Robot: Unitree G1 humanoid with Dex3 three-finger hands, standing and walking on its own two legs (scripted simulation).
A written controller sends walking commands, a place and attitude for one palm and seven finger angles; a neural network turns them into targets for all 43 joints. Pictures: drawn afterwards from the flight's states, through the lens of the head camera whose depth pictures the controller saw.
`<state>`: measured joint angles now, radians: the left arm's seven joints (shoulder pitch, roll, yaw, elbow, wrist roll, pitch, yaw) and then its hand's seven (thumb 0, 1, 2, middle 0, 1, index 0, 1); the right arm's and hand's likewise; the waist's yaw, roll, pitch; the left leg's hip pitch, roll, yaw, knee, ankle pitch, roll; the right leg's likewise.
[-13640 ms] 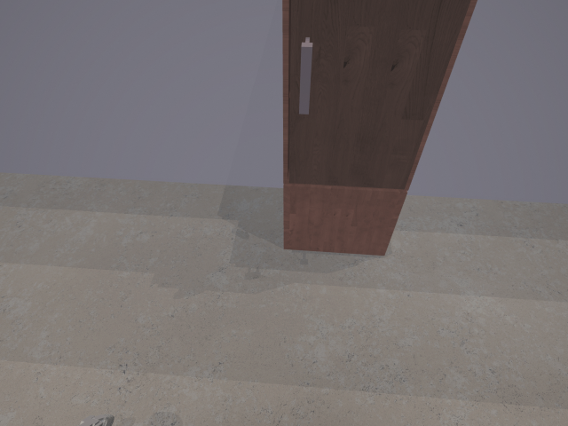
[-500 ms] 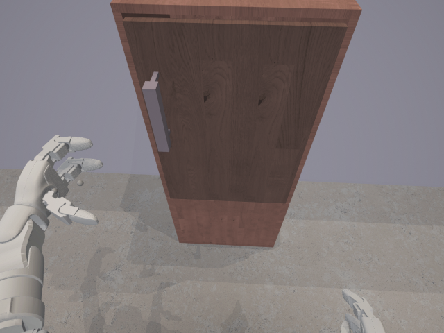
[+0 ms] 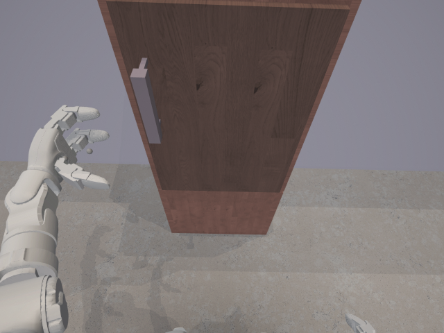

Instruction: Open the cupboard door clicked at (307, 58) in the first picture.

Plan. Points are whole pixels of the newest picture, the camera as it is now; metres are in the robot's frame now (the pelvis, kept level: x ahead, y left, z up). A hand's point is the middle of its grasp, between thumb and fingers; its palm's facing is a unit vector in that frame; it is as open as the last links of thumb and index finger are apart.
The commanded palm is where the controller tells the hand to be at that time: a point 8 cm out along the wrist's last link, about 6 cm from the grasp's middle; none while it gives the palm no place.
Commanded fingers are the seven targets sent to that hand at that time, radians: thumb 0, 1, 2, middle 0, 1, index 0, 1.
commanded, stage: move the hooked fingers beside the handle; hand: left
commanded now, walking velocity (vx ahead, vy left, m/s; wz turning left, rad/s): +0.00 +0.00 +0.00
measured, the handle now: (150, 103) +0.55 +0.16 +0.08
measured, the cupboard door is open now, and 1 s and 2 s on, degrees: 0 0 0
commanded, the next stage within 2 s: slide the fingers in behind the handle in 1.50 s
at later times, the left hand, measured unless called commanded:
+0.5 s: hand (109, 124) +0.47 +0.23 +0.10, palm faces -0.01 -1.00 +0.00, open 13.9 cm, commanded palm +0.45 +0.28 +0.09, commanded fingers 0.00 -0.50 0.30 -0.30 -1.20 -0.30 -1.20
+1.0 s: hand (109, 115) +0.51 +0.24 +0.09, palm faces -0.01 -1.00 +0.00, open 13.9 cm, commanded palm +0.48 +0.28 +0.09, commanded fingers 0.00 -0.50 0.30 -0.30 -1.20 -0.30 -1.20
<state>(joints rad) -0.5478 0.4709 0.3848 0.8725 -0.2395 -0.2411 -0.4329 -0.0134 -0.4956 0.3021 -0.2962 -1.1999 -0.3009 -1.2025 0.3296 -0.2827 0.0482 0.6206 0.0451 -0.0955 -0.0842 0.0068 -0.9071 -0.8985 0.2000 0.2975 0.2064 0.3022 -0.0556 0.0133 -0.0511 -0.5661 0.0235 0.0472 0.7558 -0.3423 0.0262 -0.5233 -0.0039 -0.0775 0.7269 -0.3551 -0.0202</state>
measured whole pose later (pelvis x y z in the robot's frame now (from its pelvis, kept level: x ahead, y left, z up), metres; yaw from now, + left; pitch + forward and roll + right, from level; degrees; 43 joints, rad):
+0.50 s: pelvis +0.00 +0.00 -0.01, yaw -1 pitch +14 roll -2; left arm -0.80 0.56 0.42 1.14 -0.16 -0.30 -0.39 -0.01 -0.50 0.30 -0.30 -1.20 -0.30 -1.20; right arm 0.38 -0.28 0.05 0.64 0.03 -0.01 -0.06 0.00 -0.91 -0.90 0.20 0.30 0.21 0.30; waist -0.12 0.01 -0.06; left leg -0.69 0.04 0.05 0.83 -0.37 0.03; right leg -0.65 0.01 -0.07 0.78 -0.37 -0.02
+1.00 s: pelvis +0.02 +0.01 -0.01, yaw -2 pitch +17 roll -2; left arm -0.84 0.63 0.47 1.15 -0.15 -0.32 -0.41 -0.01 -0.49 0.30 -0.29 -1.20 -0.30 -1.20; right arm 0.44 -0.29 0.04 0.61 0.02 0.06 -0.05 0.00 -0.91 -0.90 0.20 0.30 0.21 0.30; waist -0.15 0.01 -0.08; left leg -0.76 0.06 0.06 0.86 -0.40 0.03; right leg -0.71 0.03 -0.06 0.79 -0.38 -0.02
